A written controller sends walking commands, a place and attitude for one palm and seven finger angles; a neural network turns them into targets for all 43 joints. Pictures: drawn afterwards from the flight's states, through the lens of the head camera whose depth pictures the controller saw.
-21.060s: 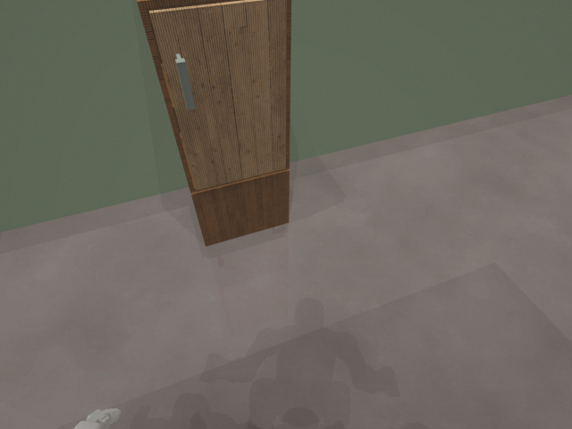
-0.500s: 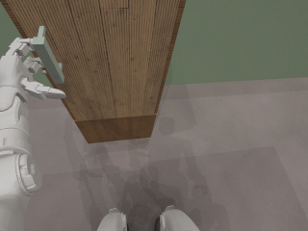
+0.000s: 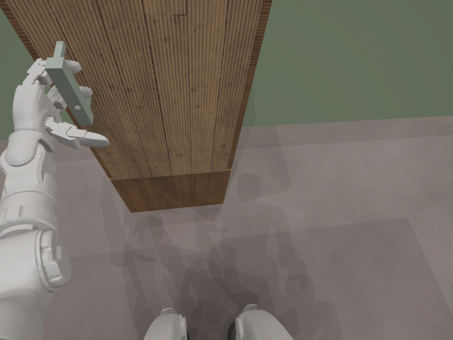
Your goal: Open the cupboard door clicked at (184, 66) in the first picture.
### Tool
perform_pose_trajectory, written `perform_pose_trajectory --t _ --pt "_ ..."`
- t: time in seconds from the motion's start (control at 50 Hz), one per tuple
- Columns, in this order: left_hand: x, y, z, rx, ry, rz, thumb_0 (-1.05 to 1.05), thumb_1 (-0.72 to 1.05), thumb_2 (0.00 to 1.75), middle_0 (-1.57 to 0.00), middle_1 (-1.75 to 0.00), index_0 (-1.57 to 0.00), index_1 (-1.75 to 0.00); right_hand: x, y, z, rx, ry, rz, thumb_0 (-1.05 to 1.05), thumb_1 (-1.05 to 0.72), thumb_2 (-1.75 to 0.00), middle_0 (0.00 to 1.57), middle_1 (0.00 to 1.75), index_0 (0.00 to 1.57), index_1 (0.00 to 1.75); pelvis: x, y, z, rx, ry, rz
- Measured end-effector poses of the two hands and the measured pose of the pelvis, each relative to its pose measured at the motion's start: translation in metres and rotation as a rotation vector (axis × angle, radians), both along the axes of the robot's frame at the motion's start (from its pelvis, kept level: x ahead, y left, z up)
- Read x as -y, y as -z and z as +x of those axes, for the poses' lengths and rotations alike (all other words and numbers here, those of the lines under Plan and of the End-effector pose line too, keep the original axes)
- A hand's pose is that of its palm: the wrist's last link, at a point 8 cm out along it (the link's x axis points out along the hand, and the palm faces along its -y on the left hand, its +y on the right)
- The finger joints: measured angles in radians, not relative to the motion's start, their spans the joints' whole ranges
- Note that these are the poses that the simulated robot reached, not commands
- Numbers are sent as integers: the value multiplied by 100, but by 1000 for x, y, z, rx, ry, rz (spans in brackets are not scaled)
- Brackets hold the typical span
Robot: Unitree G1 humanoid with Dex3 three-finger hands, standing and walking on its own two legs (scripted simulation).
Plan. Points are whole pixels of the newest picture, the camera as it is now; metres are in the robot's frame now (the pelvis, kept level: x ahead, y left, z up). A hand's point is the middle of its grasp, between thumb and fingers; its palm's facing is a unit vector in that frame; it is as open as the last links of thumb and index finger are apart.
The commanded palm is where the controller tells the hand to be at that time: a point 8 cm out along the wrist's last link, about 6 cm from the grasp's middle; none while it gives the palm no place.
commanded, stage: slide the fingers in behind the handle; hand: left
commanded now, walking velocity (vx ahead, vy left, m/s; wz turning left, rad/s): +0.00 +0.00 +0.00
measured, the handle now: (74, 86) +0.54 +0.23 +0.07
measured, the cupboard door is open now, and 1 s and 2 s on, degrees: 0 2 16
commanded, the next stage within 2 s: close the thumb around the handle in 0.68 s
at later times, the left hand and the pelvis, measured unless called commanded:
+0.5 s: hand (87, 107) +0.49 +0.20 +0.08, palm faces +0.09 -1.00 -0.02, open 14.1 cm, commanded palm +0.46 +0.24 +0.08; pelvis -0.01 +0.00 +0.00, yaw +1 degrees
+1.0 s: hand (88, 111) +0.48 +0.20 +0.08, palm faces +0.09 -1.00 -0.02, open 12.8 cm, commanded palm +0.46 +0.24 +0.08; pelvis +0.00 +0.00 +0.00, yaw +1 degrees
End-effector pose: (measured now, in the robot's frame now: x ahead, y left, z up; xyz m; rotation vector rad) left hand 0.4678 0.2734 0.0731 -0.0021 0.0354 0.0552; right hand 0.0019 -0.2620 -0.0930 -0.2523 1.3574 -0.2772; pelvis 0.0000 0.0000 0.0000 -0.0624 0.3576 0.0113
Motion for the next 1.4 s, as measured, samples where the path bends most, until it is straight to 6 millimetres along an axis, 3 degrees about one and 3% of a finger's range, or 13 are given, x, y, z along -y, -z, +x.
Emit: perform_pose_trajectory --t 0.24,0.88,1.04,1.4 --pt "15 -6 -4 13 -1 11 -2 -50 30 -29 -120 -30 -120 -5 4 8 28 -9 33 1 -90 -90 20 30 20 30 0 -1 0 12 -4 3" --pt "18 -3 -4 13 -28 18 -2 -47 31 -29 -120 -28 -121 -1 7 -1 0 -13 33 1 -90 -90 20 30 20 30 2 0 -2 6 -10 6" --pt "19 -3 -10 15 -33 19 -2 -20 42 -31 -123 -29 -124 -5 9 8 22 -20 48 1 -90 -90 20 30 20 30 1 -1 0 17 -12 8" --pt "19 -4 -15 21 -31 16 0 71 81 -37 -133 -36 -133 -3 10 16 44 -35 42 1 -90 -90 20 30 20 30 3 0 -3 25 -16 9"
